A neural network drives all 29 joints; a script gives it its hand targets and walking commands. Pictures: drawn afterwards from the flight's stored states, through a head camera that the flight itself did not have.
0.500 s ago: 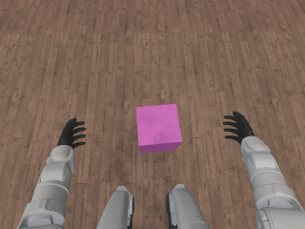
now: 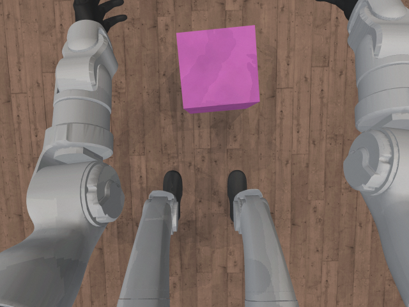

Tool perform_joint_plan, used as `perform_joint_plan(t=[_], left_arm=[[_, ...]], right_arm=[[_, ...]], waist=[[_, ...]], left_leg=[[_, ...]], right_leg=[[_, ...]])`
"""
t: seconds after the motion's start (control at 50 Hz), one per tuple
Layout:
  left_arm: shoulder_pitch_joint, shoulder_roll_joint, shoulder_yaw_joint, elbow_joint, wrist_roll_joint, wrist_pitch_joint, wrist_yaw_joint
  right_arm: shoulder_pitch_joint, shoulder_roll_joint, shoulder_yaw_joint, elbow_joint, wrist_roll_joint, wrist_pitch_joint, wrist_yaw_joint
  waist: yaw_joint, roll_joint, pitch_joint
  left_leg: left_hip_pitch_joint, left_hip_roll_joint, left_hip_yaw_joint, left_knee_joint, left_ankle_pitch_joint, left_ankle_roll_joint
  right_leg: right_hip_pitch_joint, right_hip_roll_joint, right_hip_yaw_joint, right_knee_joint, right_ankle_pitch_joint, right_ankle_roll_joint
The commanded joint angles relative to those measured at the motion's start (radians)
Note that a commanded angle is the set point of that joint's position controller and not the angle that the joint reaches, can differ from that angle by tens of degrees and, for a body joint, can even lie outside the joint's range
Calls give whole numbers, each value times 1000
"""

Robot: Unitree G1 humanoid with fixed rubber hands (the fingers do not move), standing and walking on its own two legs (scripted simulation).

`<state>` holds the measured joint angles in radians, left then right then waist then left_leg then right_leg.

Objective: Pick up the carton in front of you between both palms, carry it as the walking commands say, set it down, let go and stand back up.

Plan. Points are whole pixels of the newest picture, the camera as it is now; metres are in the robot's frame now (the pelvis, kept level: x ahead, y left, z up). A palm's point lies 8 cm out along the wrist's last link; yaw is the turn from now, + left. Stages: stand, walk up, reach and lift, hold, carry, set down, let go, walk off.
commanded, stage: reach and lift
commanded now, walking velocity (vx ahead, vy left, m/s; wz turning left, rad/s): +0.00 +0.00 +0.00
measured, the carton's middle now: (217, 77) +0.55 -0.03 -0.53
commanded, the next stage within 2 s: none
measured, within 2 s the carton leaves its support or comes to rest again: leaves its support in 1.80 s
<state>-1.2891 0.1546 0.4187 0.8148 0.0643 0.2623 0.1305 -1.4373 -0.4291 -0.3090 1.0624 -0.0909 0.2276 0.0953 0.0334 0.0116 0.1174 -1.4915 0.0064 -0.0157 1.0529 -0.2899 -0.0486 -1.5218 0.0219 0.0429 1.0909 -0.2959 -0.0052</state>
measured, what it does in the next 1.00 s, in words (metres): lowers itself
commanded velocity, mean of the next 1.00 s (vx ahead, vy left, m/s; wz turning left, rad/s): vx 0.00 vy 0.00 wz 0.00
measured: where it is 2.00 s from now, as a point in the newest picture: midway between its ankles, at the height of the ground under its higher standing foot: (204, 205)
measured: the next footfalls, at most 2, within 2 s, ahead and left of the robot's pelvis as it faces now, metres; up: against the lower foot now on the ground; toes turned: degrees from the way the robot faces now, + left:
none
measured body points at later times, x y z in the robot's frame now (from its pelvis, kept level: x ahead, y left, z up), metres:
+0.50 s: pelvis +0.01 +0.01 -0.15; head +0.38 -0.01 +0.10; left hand +0.54 +0.17 -0.33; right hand +0.56 -0.22 -0.33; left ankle +0.08 +0.15 -0.62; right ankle +0.08 -0.11 -0.62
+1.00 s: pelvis -0.03 +0.00 -0.28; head +0.37 -0.01 -0.08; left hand +0.54 +0.17 -0.47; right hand +0.57 -0.20 -0.47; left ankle +0.08 +0.15 -0.62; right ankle +0.08 -0.11 -0.62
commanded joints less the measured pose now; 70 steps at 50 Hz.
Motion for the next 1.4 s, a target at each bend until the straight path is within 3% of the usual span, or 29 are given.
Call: perform_joint_plan(t=[0.0,0.1,0.14,0.22,0.26,0.38,0.46,0.5,0.6,0.7,0.8,0.88,0.98,1.04,1.16,1.28,1.38], left_arm=[[-165,87,39,-130,38,-50,-9],[-68,27,65,-129,74,-124,-27],[-38,12,69,-114,84,-150,-29],[-11,-7,61,-82,92,-177,-23],[-14,-6,44,-74,77,-184,-16],[-89,62,-83,-83,-58,-183,24],[-161,115,-161,-94,-147,-167,49],[-207,143,-180,-101,-180,-152,59],[-349,189,-184,-40,-215,-113,65],[-462,205,-169,96,-205,-109,46],[-542,243,-165,172,-195,-143,27],[-593,256,-204,174,-212,-173,32],[-594,261,-239,152,-260,-190,36],[-554,239,-257,150,-274,-193,41],[-480,206,-223,194,-242,-194,41],[-533,190,-215,180,-227,-191,43],[-620,25,-244,169,-221,-172,16]], right_arm=[[-230,-91,-47,-125,-42,-42,-1],[-122,4,-107,-151,-81,-101,-8],[-77,30,-125,-147,-90,-120,-15],[-13,30,-129,-128,-79,-149,-34],[-5,18,-112,-127,-60,-161,-45],[-87,-90,11,-140,76,-175,-84],[-172,-148,99,-147,161,-160,-99],[-229,-179,133,-158,193,-144,-103],[-375,-205,196,-96,237,-101,-98],[-458,-218,208,25,223,-93,-88],[-534,-241,212,69,213,-119,-92],[-580,-262,226,63,251,-150,-105],[-588,-236,294,70,297,-161,-121],[-550,-212,310,78,309,-160,-125],[-484,-184,275,114,268,-161,-122],[-541,-154,275,81,258,-159,-114],[-616,27,328,78,268,-134,-76]], waist=[[2,-116,-1201],[-14,-116,-1152],[-24,-109,-1133],[-31,-53,-1086],[-36,-36,-1083],[-53,-32,-1261],[-52,-55,-1349],[-44,-72,-1379],[-25,-111,-1239],[-33,-84,-1015],[-40,-64,-899],[-51,-20,-934],[-32,-55,-997],[-39,-59,-1058],[-41,-56,-939],[-36,-54,-882],[-40,-51,-826]], left_leg=[[432,-102,97,-36,287,-13],[209,-107,84,29,409,-15],[117,-106,81,76,403,-17],[87,-101,73,221,362,-30],[72,-98,68,301,379,-37],[98,-96,70,543,418,-40],[71,-96,88,667,377,-40],[60,-98,97,714,325,-36],[-30,-85,112,786,82,-21],[-84,-70,111,856,-68,-23],[-121,-59,105,930,-72,-26],[-91,-61,111,996,37,-30],[-126,-69,129,1039,124,-25],[-102,-78,135,1049,166,-24],[-150,-88,121,1032,137,-23],[-127,-93,105,1009,76,-17],[-96,-114,105,998,13,-16]], right_leg=[[768,47,-54,-49,457,43],[736,34,-11,47,744,33],[672,31,0,100,772,34],[346,43,-22,201,560,42],[228,45,-26,262,517,44],[102,37,-45,485,457,53],[104,31,-59,618,426,57],[118,30,-65,671,389,59],[23,13,-86,741,117,63],[-122,-10,-78,788,-78,50],[-172,-19,-56,854,-85,39],[-118,-17,-38,910,37,32],[20,-13,-25,964,184,33],[62,-8,-33,979,245,33],[-52,-7,-39,970,173,36],[-124,-6,-49,948,57,31],[-119,7,-51,935,-10,22]])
